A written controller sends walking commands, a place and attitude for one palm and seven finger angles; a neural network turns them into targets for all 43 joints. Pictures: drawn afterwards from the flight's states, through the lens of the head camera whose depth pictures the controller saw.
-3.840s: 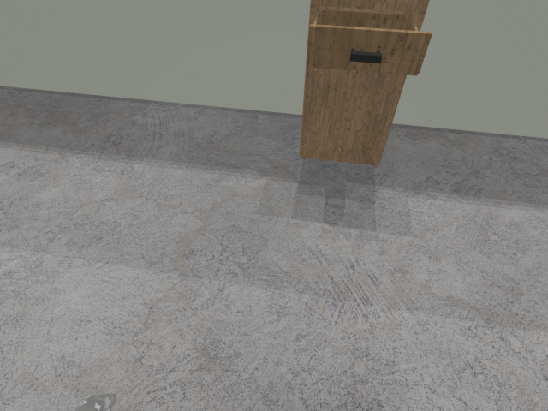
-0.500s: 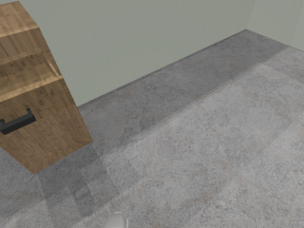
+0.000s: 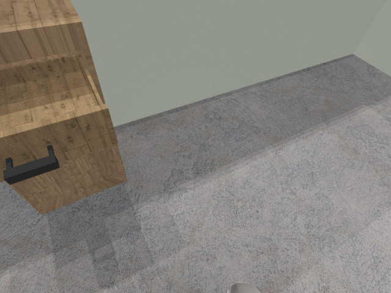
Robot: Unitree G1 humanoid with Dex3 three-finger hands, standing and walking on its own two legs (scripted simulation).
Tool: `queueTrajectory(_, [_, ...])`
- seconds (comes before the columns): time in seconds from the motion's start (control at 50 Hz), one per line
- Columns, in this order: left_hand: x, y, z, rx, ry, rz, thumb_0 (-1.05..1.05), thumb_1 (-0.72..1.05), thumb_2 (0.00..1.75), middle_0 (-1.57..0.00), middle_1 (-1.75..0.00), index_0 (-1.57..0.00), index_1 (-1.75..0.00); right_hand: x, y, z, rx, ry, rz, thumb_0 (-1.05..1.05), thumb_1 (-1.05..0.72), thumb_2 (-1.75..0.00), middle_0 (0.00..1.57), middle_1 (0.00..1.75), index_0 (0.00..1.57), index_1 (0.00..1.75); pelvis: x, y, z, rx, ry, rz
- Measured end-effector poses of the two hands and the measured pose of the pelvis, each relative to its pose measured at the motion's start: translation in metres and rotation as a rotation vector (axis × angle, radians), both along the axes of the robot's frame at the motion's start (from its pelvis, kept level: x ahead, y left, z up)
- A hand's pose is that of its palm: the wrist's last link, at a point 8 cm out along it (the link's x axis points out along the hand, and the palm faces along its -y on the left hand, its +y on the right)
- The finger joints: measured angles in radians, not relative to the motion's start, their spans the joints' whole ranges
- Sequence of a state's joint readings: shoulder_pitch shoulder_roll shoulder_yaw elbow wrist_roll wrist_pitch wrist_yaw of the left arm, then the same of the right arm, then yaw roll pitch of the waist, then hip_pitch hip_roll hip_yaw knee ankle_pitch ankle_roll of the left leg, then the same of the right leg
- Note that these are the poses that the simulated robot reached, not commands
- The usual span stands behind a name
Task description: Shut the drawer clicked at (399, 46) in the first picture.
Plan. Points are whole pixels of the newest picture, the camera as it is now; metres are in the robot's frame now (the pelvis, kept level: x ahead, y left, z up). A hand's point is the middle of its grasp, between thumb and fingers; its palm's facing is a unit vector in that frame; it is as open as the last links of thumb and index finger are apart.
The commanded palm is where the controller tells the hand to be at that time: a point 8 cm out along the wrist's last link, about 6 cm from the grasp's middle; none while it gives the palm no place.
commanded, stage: turn to face it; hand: left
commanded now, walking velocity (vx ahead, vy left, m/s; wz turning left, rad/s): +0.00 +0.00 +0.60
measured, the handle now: (31, 162) +0.38 +0.42 -0.02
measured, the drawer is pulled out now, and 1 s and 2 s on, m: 0.29 0.29 0.29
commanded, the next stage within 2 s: take the last steps up to it in 0.68 s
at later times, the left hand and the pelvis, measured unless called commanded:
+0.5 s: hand out of the picture +0.04 +0.14 -0.14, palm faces +0.32 -0.90 -0.29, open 7.4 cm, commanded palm none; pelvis +0.01 -0.07 +0.00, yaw +19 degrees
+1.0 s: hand out of the picture -0.08 +0.16 -0.17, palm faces +0.50 -0.83 -0.23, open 7.4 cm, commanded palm none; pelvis +0.00 -0.03 +0.00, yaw +27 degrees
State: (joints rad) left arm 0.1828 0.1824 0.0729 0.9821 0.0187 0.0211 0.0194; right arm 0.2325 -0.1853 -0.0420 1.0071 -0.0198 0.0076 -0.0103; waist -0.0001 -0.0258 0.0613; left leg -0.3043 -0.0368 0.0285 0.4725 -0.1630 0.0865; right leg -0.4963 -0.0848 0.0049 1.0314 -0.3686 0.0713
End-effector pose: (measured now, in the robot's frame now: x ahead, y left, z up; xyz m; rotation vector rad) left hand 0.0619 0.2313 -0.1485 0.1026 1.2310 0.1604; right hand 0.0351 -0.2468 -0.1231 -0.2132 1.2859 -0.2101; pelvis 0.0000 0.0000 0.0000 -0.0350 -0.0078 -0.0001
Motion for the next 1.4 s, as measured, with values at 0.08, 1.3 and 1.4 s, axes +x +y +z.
queueTrajectory(0.08, [0.027, 0.002, 0.010, 0.029, -0.063, 0.010, 0.00, 0.91, 0.90, -0.20, -0.30, -0.20, -0.29, -0.001, -0.009, -0.001, 0.007, 0.022, 0.003, -0.01, -0.92, -0.90, 0.20, 0.30, 0.20, 0.30, 0.005, -0.009, 0.001, -0.002, 0.013, 0.043])
queueTrajectory(1.3, [-0.109, -0.085, 0.027, 0.039, 0.067, 0.539, 0.00, 0.91, 0.90, -0.20, -0.30, -0.21, -0.29, 0.133, -0.016, -0.028, 0.096, 0.147, 0.485, 0.00, -0.91, -0.90, 0.20, 0.30, 0.20, 0.30, 0.067, -0.046, 0.005, 0.077, -0.012, 0.519])
queueTrajectory(1.4, [-0.122, -0.112, 0.027, -0.039, 0.188, 0.576, 0.00, 0.91, 0.90, -0.20, -0.30, -0.21, -0.29, 0.164, 0.004, -0.022, 0.102, 0.125, 0.492, 0.00, -0.91, -0.90, 0.19, 0.30, 0.20, 0.30, 0.089, -0.033, 0.010, 0.066, -0.005, 0.534])
